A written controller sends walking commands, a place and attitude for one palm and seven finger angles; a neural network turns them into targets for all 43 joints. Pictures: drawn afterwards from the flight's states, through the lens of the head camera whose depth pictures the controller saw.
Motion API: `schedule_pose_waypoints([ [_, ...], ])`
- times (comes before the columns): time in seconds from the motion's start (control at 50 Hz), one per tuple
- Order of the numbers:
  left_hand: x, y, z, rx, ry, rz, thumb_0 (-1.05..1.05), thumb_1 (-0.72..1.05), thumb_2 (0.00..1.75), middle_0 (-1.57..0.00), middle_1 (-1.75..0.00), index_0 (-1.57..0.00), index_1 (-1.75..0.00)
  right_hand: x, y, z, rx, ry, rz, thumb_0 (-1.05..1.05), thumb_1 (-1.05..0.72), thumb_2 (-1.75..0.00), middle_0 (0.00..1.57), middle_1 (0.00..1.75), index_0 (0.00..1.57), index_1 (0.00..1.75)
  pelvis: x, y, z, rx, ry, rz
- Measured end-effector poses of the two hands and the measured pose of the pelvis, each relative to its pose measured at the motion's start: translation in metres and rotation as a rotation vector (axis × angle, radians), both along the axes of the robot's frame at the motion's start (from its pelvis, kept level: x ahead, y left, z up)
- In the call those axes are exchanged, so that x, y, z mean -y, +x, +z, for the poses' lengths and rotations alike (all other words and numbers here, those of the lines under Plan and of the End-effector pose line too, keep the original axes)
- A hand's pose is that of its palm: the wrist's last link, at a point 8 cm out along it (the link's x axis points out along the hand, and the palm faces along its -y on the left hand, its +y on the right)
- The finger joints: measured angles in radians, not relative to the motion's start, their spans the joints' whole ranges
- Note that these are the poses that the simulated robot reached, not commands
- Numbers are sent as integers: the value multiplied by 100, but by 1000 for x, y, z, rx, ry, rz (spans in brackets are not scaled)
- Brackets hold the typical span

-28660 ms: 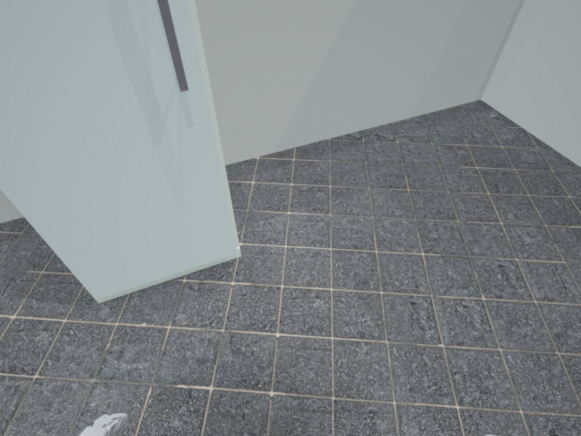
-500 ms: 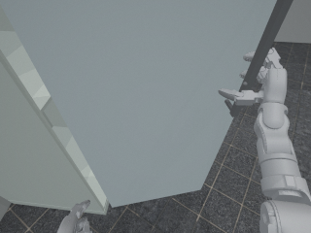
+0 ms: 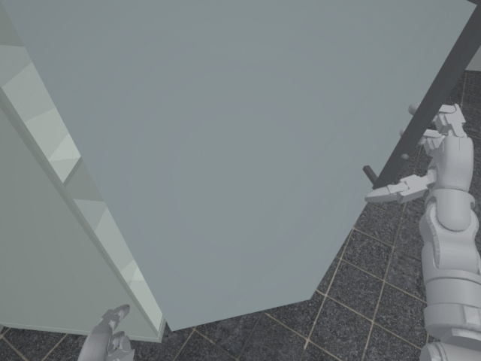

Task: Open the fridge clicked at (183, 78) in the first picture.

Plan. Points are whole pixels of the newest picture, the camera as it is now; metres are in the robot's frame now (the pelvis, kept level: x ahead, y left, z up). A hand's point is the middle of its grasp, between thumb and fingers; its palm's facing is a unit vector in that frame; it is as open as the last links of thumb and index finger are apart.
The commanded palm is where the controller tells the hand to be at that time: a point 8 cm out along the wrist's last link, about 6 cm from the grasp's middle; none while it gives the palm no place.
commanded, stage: slip the hand off the handle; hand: right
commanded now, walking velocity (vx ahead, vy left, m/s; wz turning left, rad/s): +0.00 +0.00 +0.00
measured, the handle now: (412, 112) +0.43 -0.22 +0.23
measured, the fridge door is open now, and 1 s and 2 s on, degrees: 72 72 72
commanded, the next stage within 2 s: draw the hand back to the body in 1.14 s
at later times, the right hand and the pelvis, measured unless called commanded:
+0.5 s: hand (453, 153) +0.40 -0.29 +0.18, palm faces +0.29 +0.94 -0.19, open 14.7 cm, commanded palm +0.35 -0.33 +0.19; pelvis -0.01 -0.01 -0.01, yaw +0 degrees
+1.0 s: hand out of the picture +0.29 -0.33 +0.18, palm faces +0.31 +0.94 -0.17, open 14.7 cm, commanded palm +0.26 -0.36 +0.19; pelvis -0.01 -0.04 -0.01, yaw -1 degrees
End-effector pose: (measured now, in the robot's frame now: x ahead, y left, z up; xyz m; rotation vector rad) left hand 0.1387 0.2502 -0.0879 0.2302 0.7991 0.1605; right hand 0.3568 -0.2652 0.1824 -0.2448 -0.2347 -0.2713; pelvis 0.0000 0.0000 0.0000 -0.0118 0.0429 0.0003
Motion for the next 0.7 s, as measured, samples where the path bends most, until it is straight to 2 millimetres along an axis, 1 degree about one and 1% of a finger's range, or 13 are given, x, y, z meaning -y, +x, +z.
schedule_pose_waypoints([
  [0.04,-7,-2,0,-10,13,9,1,91,90,-21,-30,-20,-30,9,0,-1,-3,-2,-15,-1,55,-20,27,116,25,115,-4,-1,-1,-5,0,-1],
  [0.1,-14,-6,-2,-33,27,18,1,91,90,-21,-30,-20,-30,21,0,3,17,-9,-23,-1,55,-20,26,115,25,115,-7,-1,-1,-13,2,-4],
  [0.2,-19,-19,-11,-80,26,34,1,91,90,-20,-30,-20,-30,34,0,13,35,-24,-2,-1,56,-20,26,115,26,115,-8,-1,-3,-27,5,-9],
  [0.26,-17,-28,-16,-107,18,45,1,91,90,-21,-30,-20,-30,40,2,13,15,-13,16,-1,56,-20,26,115,26,115,-6,-2,-4,-35,5,-9],
  [0.34,-12,-40,-21,-135,6,61,1,91,90,-21,-30,-20,-30,50,5,9,-6,10,18,-1,56,-20,26,115,26,115,-3,-3,-4,-46,5,-2],
  [0.52,-1,-64,-24,-190,17,84,1,91,90,-21,-30,-20,-30,77,7,5,18,6,4,-1,55,-20,26,115,26,115,9,-6,-7,-68,14,9],
  [0.56,2,-67,-23,-191,19,94,1,91,90,-21,-30,-20,-30,82,4,5,26,1,14,-1,55,-20,26,115,26,115,13,-6,-7,-69,16,13],
  [0.62,7,-67,-20,-179,17,105,1,91,90,-21,-30,-20,-30,86,-6,5,39,-5,36,-1,55,-20,25,115,26,115,20,-4,-6,-65,20,20],
  [0.7,17,-58,-16,-140,15,100,1,91,90,-21,-30,-20,-30,92,-25,0,45,15,50,-1,55,-20,25,115,26,115,29,-2,-6,-48,24,23],
])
